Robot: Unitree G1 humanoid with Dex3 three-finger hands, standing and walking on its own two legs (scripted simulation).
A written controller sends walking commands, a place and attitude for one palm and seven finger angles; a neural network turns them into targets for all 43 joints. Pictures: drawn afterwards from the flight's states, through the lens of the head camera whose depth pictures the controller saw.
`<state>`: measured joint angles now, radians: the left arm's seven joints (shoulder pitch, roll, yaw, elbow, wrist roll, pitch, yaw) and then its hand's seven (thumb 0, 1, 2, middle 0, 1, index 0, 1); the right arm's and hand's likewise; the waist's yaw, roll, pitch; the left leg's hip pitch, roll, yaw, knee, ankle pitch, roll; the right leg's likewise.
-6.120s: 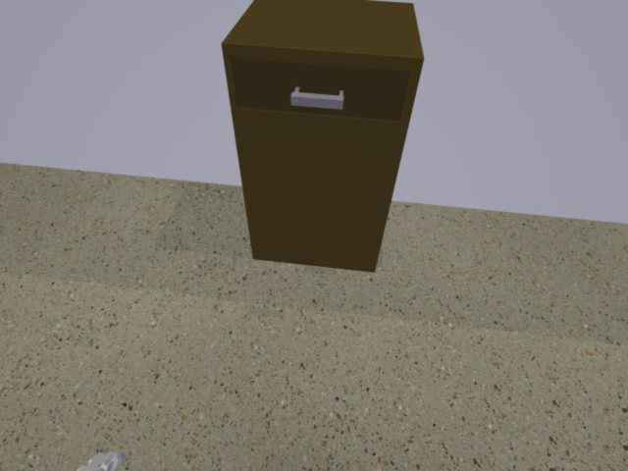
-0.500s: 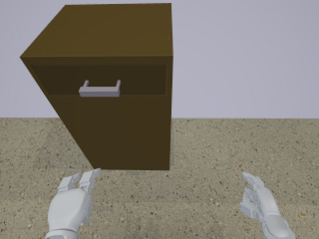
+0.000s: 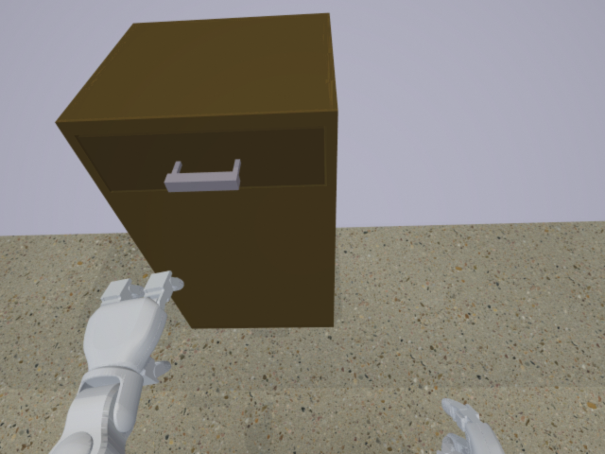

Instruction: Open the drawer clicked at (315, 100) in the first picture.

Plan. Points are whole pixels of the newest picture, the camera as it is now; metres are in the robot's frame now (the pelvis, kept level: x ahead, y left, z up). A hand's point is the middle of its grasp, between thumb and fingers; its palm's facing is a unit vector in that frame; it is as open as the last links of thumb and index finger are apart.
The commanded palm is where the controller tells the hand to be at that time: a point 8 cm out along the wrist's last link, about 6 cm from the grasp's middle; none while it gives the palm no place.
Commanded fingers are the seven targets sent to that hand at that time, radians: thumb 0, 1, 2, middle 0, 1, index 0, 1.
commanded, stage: raise the hand with hooked fingers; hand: left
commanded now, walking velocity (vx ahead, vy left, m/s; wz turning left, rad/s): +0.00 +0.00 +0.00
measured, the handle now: (205, 173) +0.59 +0.25 +0.01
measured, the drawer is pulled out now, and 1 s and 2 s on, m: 0.00 0.00 0.00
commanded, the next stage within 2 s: move the hooked fingers above the handle in 1.02 s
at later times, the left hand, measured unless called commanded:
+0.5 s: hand (125, 270) +0.30 +0.25 +0.11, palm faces +0.07 -0.06 -1.00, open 13.7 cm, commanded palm +0.28 +0.25 +0.16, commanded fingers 0.00 -0.50 0.30 -0.30 -1.20 -0.30 -1.20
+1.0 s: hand (128, 259) +0.31 +0.24 +0.12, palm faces +0.08 -0.07 -0.99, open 13.9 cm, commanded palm +0.28 +0.25 +0.18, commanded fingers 0.00 -0.50 0.30 -0.30 -1.20 -0.30 -1.20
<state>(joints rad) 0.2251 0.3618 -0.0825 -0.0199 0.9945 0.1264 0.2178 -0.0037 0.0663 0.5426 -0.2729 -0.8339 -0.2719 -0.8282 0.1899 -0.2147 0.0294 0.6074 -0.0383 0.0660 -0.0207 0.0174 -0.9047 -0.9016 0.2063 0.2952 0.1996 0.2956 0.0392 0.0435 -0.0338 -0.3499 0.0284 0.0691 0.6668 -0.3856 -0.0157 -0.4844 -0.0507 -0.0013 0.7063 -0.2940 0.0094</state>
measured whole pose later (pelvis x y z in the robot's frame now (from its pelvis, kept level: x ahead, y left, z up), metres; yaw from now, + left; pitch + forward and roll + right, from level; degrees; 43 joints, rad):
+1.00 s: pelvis +0.01 +0.00 +0.02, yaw +2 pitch +1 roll +1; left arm -0.09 0.48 -0.04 0.03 0.94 -0.03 0.06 -0.01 -0.49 0.30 -0.32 -1.20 -0.32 -1.20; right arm 0.15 -0.27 -0.02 0.65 -0.01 0.08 -0.01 0.02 -0.91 -0.90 0.20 0.29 0.19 0.29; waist 0.09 0.07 0.01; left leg -0.16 0.02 0.03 0.42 -0.27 -0.02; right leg -0.27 -0.05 -0.05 0.45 -0.20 0.01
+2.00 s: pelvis +0.02 +0.00 +0.02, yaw +2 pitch +9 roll +1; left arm -0.64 0.48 -0.07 0.76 1.05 -0.03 0.18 0.00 -0.49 0.30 -0.32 -1.20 -0.32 -1.20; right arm 0.24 -0.27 -0.05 0.69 0.01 0.07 -0.03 0.01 -0.91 -0.90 0.20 0.29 0.20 0.29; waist -0.01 0.04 -0.04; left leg -0.35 0.03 0.04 0.51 -0.31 -0.02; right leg -0.46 -0.05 -0.04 0.54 -0.23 0.01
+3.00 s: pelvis +0.02 +0.02 +0.00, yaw +0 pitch +18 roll -1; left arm -0.91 0.59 0.02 1.10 1.09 -0.05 0.20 0.00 -0.49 0.30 -0.33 -1.21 -0.32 -1.20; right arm 0.38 -0.26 -0.05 0.71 -0.01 0.10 -0.01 0.01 -0.91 -0.90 0.20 0.29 0.20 0.30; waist -0.13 0.05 -0.10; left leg -0.61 0.04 0.06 0.68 -0.38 0.01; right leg -0.71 -0.04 -0.01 0.63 -0.24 0.03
